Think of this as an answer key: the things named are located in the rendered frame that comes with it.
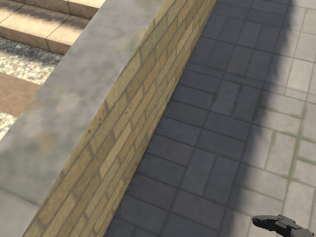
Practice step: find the right robot hand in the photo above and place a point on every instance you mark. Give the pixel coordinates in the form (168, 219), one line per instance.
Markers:
(282, 225)

